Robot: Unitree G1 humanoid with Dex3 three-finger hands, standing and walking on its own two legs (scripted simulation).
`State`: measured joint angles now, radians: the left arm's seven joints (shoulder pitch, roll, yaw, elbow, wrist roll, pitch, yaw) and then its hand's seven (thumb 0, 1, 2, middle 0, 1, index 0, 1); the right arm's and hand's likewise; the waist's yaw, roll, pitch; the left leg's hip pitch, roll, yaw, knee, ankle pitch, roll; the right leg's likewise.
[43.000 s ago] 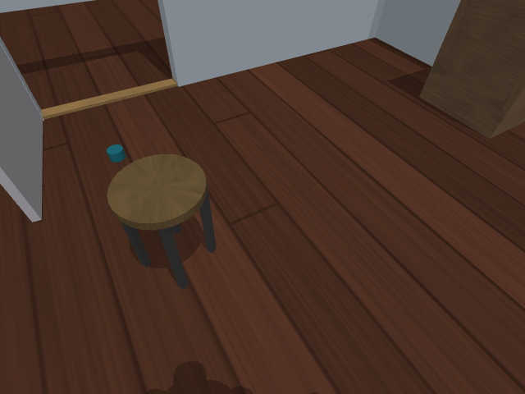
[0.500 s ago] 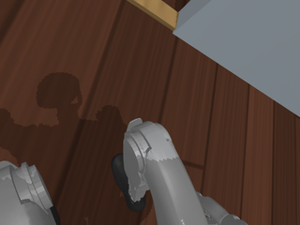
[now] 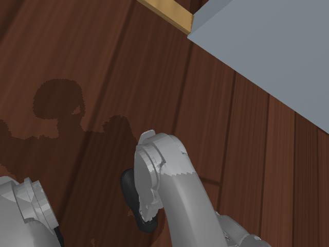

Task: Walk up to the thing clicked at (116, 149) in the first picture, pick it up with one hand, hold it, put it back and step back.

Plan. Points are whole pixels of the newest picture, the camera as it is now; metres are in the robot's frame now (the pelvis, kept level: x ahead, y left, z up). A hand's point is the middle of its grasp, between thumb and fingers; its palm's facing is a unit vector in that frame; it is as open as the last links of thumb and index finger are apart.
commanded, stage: open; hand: left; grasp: from above
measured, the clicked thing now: out of the picture +0.44 +0.36 -0.27
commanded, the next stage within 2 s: withdraw in 0.36 s
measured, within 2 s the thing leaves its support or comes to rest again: rests again in 0.78 s
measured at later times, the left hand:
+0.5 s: hand out of the picture +0.43 +0.35 -0.24, palm faces -0.44 -0.17 -0.88, open 13.9 cm
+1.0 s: hand out of the picture +0.43 +0.38 -0.08, palm faces -0.41 -0.10 -0.91, open 14.1 cm
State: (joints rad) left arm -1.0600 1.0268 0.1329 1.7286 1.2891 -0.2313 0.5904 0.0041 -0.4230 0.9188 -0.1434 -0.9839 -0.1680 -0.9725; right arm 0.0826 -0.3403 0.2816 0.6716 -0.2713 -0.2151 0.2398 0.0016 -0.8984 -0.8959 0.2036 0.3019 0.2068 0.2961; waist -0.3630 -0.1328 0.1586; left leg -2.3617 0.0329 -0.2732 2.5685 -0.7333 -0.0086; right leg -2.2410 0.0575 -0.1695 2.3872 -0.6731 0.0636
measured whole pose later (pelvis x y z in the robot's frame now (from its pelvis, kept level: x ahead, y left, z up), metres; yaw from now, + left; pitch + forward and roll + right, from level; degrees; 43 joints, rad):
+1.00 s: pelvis +0.00 +0.00 +0.05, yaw +6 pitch +34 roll -10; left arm -0.93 0.77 0.02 1.21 1.15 -0.10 0.20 0.00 -0.52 1.01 -0.08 -1.01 -0.09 -1.01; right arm 0.14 -0.29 0.07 0.67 -0.11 -0.04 0.21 0.00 -0.91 -0.90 0.20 0.30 0.21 0.30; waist -0.20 0.02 -0.07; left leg -2.29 0.02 -0.15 2.37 -0.69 0.00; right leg -2.19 0.01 -0.09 2.26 -0.68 0.05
